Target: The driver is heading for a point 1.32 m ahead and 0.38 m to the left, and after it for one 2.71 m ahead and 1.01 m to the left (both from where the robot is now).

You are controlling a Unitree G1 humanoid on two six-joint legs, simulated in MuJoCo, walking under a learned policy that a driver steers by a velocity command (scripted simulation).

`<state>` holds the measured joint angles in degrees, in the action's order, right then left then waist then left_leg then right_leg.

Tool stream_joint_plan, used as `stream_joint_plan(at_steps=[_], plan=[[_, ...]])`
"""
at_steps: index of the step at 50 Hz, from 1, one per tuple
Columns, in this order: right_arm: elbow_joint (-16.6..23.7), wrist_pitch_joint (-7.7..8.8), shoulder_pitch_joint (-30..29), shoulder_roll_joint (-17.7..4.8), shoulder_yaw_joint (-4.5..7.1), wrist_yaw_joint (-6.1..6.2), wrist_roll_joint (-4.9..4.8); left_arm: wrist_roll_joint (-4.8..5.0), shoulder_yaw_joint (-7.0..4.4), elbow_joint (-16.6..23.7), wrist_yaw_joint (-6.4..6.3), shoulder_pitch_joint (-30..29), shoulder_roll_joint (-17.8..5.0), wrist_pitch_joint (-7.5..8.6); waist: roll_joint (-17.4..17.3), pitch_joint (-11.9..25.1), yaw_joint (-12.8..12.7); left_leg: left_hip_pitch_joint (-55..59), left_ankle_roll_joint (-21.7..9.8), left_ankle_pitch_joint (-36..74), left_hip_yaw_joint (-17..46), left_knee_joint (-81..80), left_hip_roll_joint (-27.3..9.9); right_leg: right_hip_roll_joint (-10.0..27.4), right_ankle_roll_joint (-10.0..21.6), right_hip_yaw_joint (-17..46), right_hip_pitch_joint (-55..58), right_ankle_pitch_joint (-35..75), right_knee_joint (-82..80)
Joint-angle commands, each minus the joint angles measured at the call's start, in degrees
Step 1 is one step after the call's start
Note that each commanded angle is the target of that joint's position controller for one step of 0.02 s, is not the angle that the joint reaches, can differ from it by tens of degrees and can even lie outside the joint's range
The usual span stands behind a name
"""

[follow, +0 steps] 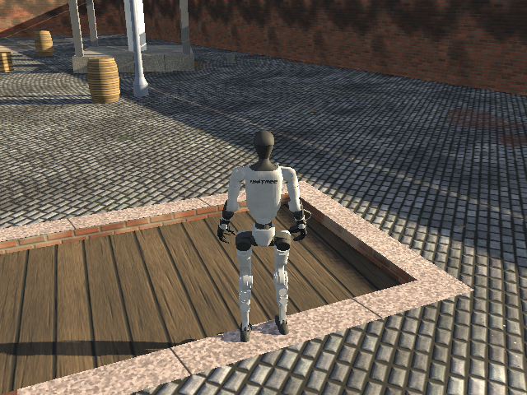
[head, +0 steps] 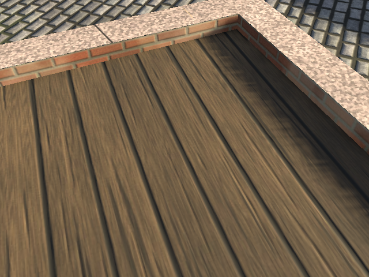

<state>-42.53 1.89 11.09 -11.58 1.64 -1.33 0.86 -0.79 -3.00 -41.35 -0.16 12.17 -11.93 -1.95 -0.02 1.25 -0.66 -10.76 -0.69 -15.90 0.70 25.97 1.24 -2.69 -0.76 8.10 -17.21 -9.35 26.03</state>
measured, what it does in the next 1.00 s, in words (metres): walks ahead: right foot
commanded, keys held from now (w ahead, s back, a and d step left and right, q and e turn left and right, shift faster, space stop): shift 0.62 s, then w+shift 0.26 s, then w+q+shift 0.12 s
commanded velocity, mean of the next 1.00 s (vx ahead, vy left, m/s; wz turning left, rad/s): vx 0.19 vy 0.00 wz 0.02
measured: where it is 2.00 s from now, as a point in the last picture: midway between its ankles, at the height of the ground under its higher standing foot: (162, 210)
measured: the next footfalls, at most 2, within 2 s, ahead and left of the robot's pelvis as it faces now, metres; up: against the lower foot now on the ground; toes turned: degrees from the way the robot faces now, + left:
right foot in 0.94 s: +0.11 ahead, -0.18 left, +0.00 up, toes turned -3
left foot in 1.44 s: +0.55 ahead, +0.05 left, -0.12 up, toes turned +25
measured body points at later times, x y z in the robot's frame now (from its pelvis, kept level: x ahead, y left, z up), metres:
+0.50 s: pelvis +0.01 +0.00 +0.01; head +0.01 +0.00 +0.46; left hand +0.08 +0.25 -0.13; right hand +0.07 -0.24 -0.13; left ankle -0.02 +0.11 -0.74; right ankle +0.05 -0.12 -0.74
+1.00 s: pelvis +0.10 -0.06 -0.02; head +0.10 -0.08 +0.43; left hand +0.14 +0.22 -0.14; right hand +0.15 -0.32 -0.17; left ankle +0.00 +0.11 -0.69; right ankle +0.07 -0.17 -0.74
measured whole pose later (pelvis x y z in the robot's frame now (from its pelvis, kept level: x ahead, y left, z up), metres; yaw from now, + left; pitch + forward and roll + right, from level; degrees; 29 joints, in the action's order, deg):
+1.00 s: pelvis +0.10 -0.06 -0.02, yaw +3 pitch +3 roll -1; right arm -53.8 4.4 21.6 -14.4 4.2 -0.3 -3.2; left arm 0.4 -4.6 -56.2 1.0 16.6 -14.1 8.9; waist -3.8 4.7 -2.1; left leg -19.6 -5.2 -22.7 8.4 55.8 -1.8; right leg 1.0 0.8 -5.9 -16.9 -24.8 37.5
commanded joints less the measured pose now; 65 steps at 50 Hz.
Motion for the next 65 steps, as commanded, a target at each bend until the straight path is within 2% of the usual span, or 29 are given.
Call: stream_joint_plan(at_steps=[1, 10, 20, 31, 32, 33, 34, 35, 36, 37, 38, 40, 41, 43, 45, 46, 47, 48, 49, 50, 51, 52, 53, 54, 55, 58, 59, 61, 65], plan=[[2.89, 0.79, -0.14, -5.37, 1.45, 0.15, -0.07, 0.00, -1.19, 3.27, -0.70, -2.51, -4.82, 1.18, 0.07, 1.36, 0.97, -2.45, -3.39, 2.44, 4.59, -7.11, -4.81, 3.30, 2.89, 3.51, 3.74, 4.39, -3.91], [-0.18, 1.17, 1.42, -4.89, 1.50, 0.52, -0.41, 0.20, -1.47, -1.14, -2.08, 0.49, -4.89, 1.36, 0.27, 0.62, 0.47, -2.72, -2.97, 3.45, 3.91, -8.95, -4.06, 3.55, 2.60, 3.23, 6.37, 6.60, -5.02], [-6.01, 0.99, 5.05, -4.51, 1.54, 1.30, -0.78, 0.71, -1.46, -7.64, -3.04, 1.52, -4.54, 1.29, 0.51, -0.69, 0.57, -2.12, -2.35, 4.96, 2.99, -10.75, -3.26, 3.29, 2.66, 2.51, 8.13, 8.31, -6.37], [-12.22, 0.66, 8.85, -3.25, 1.11, 1.96, -0.77, 1.04, -1.10, -14.59, -3.24, 1.75, -4.04, 1.37, -0.07, -1.81, 0.76, -1.24, -1.91, 5.40, 2.24, -11.74, -2.65, 2.67, 2.65, 1.27, 8.36, 8.43, -7.31], [-13.25, 0.53, 10.77, -4.04, 1.46, 2.14, -0.85, 1.13, -1.15, -15.45, -3.31, 3.06, -4.02, 1.27, -1.22, 0.00, 0.96, -0.64, -2.36, -5.12, 2.51, -13.27, -2.42, 0.84, 2.64, -0.71, 8.33, -1.41, -6.42], [-13.03, 0.37, 11.12, -7.85, 2.78, 2.49, -1.42, 1.61, -1.91, -15.65, -3.41, 3.73, -5.74, 1.38, -4.01, -1.03, 1.35, -1.19, -4.31, -19.44, 4.88, -14.65, -3.45, -2.20, 2.77, -4.34, 4.28, -16.12, -1.90], [-12.73, 0.66, 11.73, -11.07, 3.97, 2.71, -1.90, 1.63, -2.13, -15.12, -2.92, 2.24, -5.88, 2.08, -8.91, -3.19, 2.11, -3.92, -8.00, -30.25, 12.06, -19.41, -9.23, -3.40, 2.60, -7.93, 0.38, -16.95, 8.04], [-12.57, 1.37, 10.85, -13.95, 5.23, 3.12, -2.30, 1.56, -1.93, -13.56, -1.93, -0.80, -5.51, 3.35, -12.80, -6.06, 2.28, -5.46, -12.62, -30.30, 20.04, -25.18, -18.08, 0.08, 2.49, -8.81, -4.70, -9.90, 19.12], [-12.84, 1.73, 10.76, -12.41, 5.19, 3.58, -2.72, 1.97, -1.96, -12.18, -1.15, -3.00, -5.93, 4.68, -9.24, -8.87, 2.05, 0.29, -13.77, -25.22, 24.35, -25.73, -22.61, 5.64, 3.58, -5.21, -14.31, -10.69, 22.01], [-12.83, 2.37, 11.10, -9.73, 4.65, 3.67, -2.65, 2.41, -1.98, -12.07, -0.60, -3.70, -5.64, 5.97, -5.43, -9.46, 1.76, 6.69, -13.44, -18.77, 24.19, -23.41, -23.32, 8.12, 4.18, -3.36, -21.71, -9.59, 24.25], [-12.10, 2.47, 11.18, -7.93, 4.04, 3.17, -3.09, 2.85, -1.18, -11.51, -0.48, -5.20, -3.89, 7.00, -3.75, -9.60, 2.24, 10.15, -12.18, -15.33, 21.39, -22.13, -21.60, 8.02, 4.60, -5.04, -24.79, -12.14, 20.34], [-11.42, 2.09, 11.24, -8.84, 4.17, 2.59, -3.16, 2.57, -1.15, -11.15, -0.06, -6.00, -3.91, 8.33, -5.53, -6.41, 2.37, 7.49, -10.09, -11.86, 14.90, -20.70, -17.65, 7.35, 4.45, -8.24, -16.63, -11.19, 14.43], [-11.26, 2.23, 10.44, -10.01, 4.50, 2.38, -2.79, 1.97, -1.39, -11.74, 0.44, -3.99, -4.35, 8.77, -7.61, -4.43, 1.09, 3.79, -10.03, -9.20, 12.71, -20.04, -16.91, 7.88, 3.99, -8.57, -10.81, -5.84, 16.76], [-10.06, 2.47, 7.50, -10.84, 4.60, 1.76, -3.10, 2.27, -1.39, -12.93, 0.85, 0.51, -4.37, 8.67, -8.33, -4.75, -1.51, -4.65, -9.64, -9.95, 9.44, -18.17, -14.76, 6.62, 3.47, -11.83, -2.15, -5.16, 15.67], [-9.37, 2.58, 5.63, -9.76, 4.11, 1.27, -3.25, 2.60, -1.86, -15.14, 0.72, 7.89, -4.55, 8.49, -6.55, -5.29, -5.52, -15.38, -8.83, -10.15, 7.31, -11.11, -12.19, 3.68, 2.95, -15.53, 10.96, -5.37, 11.51], [-8.62, 2.78, 4.51, -8.78, 3.54, 1.10, -2.73, 2.73, -3.01, -17.25, 0.50, 14.96, -6.23, 8.67, -4.72, -3.44, -9.17, -19.92, -8.21, -4.39, 6.78, -3.35, -9.77, 1.29, 3.02, -16.53, 19.94, -6.73, 8.78], [-6.74, 3.07, 0.53, -6.61, 2.81, 0.88, -2.07, 2.46, -4.41, -20.38, 0.40, 26.71, -9.37, 9.18, 2.81, -0.82, -15.32, -26.63, -6.01, 2.20, 3.39, 16.83, -5.30, 4.53, 4.63, -10.43, 30.52, -10.32, 1.77], [-3.79, 4.16, -1.66, -1.34, 1.56, 0.42, -1.11, 1.11, -4.02, -21.34, 0.64, 32.67, -11.61, 9.80, 15.84, 0.68, -14.56, -38.27, -5.18, -11.53, 4.19, 41.79, -1.08, 16.38, 5.88, 7.06, 35.14, -16.62, -0.05], [-0.56, 5.63, 0.70, 1.04, 1.10, 0.54, -5.51, -0.22, -3.62, -19.13, 1.53, 27.85, -12.71, 11.32, 16.62, 0.07, -8.70, -48.95, -7.84, -6.81, 12.82, 46.53, 0.74, 26.44, 13.89, 31.09, 29.74, -29.71, -11.16], [1.28, 5.93, -3.47, -3.19, 1.39, 0.80, -6.87, 0.60, -2.78, -17.39, 1.94, 20.57, -10.19, 12.25, 7.94, -6.21, -6.63, -55.08, -9.38, -2.08, 14.08, 48.64, -3.64, 29.18, 14.69, 32.45, 25.02, -36.60, -14.54], [1.95, 5.45, -3.94, -5.01, 1.57, 0.92, -5.87, 0.90, -1.64, -15.59, 2.18, 14.71, -7.53, 12.31, 4.74, -8.30, -4.59, -54.35, -9.78, 3.08, 13.43, 47.27, -5.79, 27.77, 12.86, 25.46, 21.30, -30.17, -13.53], [0.13, 4.44, -0.64, -5.65, 2.42, 0.72, -5.29, 0.40, -0.60, -14.38, 2.44, 9.65, -5.95, 11.93, 2.48, -8.72, -1.09, -46.85, -9.05, 8.88, 13.49, 39.80, -8.22, 23.32, 10.43, 14.27, 14.53, -21.69, -12.91], [-0.40, 3.75, 1.62, -6.11, 3.03, 0.06, -4.64, -0.03, -0.10, -13.91, 1.99, 5.70, -4.35, 11.90, 5.88, -8.68, 1.36, -40.18, -8.06, 14.58, 14.15, 35.01, -9.38, 20.56, 7.02, 6.13, 9.52, -13.36, -11.58], [-1.99, 2.99, 3.74, -6.12, 3.34, -0.80, -3.95, -0.32, 0.40, -14.20, 1.53, 6.58, -2.86, 11.91, 5.88, -7.43, 1.01, -32.67, -7.39, 20.45, 9.87, 32.04, -8.03, 15.53, 4.40, -4.94, 5.86, -5.60, -12.74], [-1.39, 2.10, 3.28, -5.08, 3.48, -1.11, -3.03, -0.16, 0.03, -15.18, 0.64, 6.70, -4.81, 11.85, 8.26, -7.14, 1.58, -29.31, -5.91, 25.92, 7.55, 29.76, -6.77, 15.43, 4.78, -6.90, 2.50, -6.60, -12.98], [0.81, 0.32, -3.57, -3.99, 3.61, -1.40, -2.93, 0.41, -0.07, -16.61, -1.76, 12.50, -6.08, 12.18, 1.39, -11.12, -1.11, -29.85, -5.71, 33.43, 4.66, 21.67, -4.40, 15.00, 3.85, -12.89, 2.84, -5.23, -13.52], [1.88, 0.29, -6.43, -3.69, 3.53, -1.74, -2.82, 0.63, -0.23, -17.12, -2.15, 14.28, -6.62, 12.22, 0.26, -11.95, -1.78, -30.95, -6.17, 36.00, 3.99, 18.93, -3.95, 15.47, 3.23, -14.36, 4.82, -4.35, -13.10], [3.57, 0.70, -10.60, -3.54, 3.44, -2.98, -2.43, 0.37, -0.09, -17.50, -2.59, 17.95, -5.91, 11.97, -0.55, -12.39, -3.47, -34.23, -6.91, 38.44, 3.13, 16.48, -3.45, 16.41, 2.43, -17.05, 11.14, -2.43, -10.79], [6.70, 2.34, -17.30, -3.47, 3.06, -6.05, -2.58, 0.49, -0.14, -17.01, -3.17, 22.89, -5.55, 9.93, -1.80, -15.06, -5.09, -40.26, -7.73, 35.79, -0.51, 10.63, -2.58, 17.30, 0.56, -21.17, 22.70, 7.65, -6.50]])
